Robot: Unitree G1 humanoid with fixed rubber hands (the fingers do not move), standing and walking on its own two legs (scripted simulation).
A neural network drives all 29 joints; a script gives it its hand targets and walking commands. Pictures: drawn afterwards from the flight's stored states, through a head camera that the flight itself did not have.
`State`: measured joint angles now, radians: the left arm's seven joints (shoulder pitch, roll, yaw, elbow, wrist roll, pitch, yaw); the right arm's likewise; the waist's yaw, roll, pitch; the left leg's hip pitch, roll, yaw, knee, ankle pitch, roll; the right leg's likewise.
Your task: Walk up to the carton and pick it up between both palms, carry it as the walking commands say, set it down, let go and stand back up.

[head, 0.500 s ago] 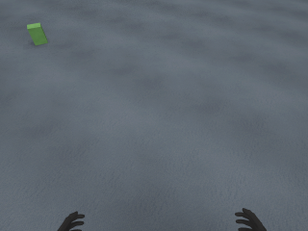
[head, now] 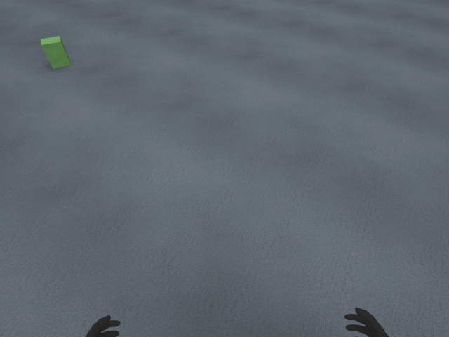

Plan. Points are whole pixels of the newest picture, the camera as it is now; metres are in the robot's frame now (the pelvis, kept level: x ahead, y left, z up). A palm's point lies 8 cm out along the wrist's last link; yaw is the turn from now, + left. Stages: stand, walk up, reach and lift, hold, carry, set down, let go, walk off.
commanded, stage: stand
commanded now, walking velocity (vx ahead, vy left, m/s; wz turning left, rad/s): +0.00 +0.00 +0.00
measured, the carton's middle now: (56, 52) +2.65 +1.53 -0.64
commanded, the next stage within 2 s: walk up in 1.08 s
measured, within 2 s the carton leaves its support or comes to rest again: neither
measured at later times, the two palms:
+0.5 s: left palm out of the picture +0.11 +0.27 -0.09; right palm out of the picture +0.11 -0.25 -0.10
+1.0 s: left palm out of the picture +0.09 +0.29 -0.10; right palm out of the picture +0.10 -0.24 -0.09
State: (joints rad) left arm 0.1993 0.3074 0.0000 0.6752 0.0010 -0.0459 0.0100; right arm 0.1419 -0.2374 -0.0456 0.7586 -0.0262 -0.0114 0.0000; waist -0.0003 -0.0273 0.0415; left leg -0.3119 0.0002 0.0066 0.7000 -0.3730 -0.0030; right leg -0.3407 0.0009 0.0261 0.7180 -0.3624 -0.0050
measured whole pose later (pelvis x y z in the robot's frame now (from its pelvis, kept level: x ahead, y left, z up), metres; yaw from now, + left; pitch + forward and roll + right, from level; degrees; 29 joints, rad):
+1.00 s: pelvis -0.03 +0.02 +0.01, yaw +0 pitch -3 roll -1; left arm 0.20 0.31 0.00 0.79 0.00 -0.04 0.01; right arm 0.12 -0.24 -0.05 0.87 -0.02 -0.02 0.00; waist 0.00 -0.01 0.04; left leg -0.31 0.00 0.00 0.68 -0.32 0.02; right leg -0.30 0.00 0.02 0.62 -0.27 0.01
